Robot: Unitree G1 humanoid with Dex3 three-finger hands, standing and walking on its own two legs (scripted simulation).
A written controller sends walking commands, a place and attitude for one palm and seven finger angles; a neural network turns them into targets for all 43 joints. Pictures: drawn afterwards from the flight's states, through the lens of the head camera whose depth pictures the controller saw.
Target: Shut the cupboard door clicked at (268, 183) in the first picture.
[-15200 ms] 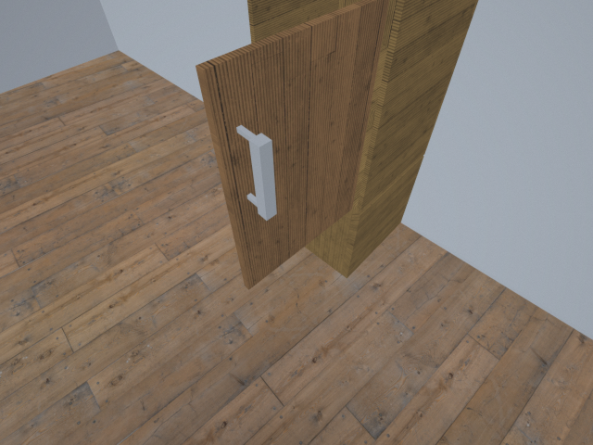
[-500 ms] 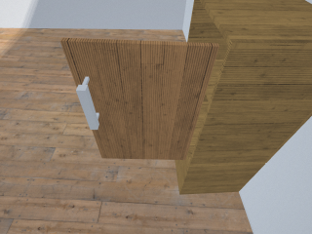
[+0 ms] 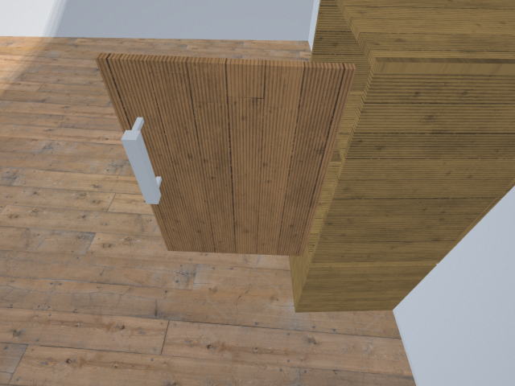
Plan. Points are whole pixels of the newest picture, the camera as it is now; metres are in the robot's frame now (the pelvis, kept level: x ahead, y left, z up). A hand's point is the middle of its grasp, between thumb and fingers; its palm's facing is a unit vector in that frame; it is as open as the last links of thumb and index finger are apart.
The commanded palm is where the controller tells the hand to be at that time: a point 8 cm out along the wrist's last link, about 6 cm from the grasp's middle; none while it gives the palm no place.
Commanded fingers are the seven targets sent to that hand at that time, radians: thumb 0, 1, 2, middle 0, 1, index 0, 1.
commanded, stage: come to a stop and stand still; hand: left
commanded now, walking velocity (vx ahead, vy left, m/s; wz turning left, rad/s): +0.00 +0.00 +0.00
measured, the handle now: (146, 162) +0.49 +0.26 +0.04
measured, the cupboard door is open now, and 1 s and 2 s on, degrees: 86 86 86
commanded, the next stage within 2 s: look again from close up in 0.14 s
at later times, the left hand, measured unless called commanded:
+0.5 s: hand out of the picture +0.08 +0.20 -0.16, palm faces -0.03 -0.96 -0.29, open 7.4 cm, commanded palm none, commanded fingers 0.00 0.90 0.90 -0.20 -0.30 -0.20 -0.30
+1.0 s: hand out of the picture +0.05 +0.17 -0.17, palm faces -0.01 -0.97 -0.25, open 7.4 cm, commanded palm none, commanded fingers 0.00 0.90 0.90 -0.20 -0.30 -0.20 -0.30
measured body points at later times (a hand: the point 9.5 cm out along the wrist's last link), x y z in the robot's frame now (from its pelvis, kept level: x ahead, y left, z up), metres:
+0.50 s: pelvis +0.01 -0.01 -0.01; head +0.02 -0.04 +0.44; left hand +0.08 +0.25 -0.14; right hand +0.08 -0.25 -0.17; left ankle -0.03 +0.09 -0.75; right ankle +0.03 -0.10 -0.75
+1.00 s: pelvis +0.00 -0.03 -0.01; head +0.02 -0.04 +0.44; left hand +0.05 +0.22 -0.15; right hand +0.01 -0.29 -0.16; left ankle -0.03 +0.09 -0.75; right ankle +0.03 -0.10 -0.75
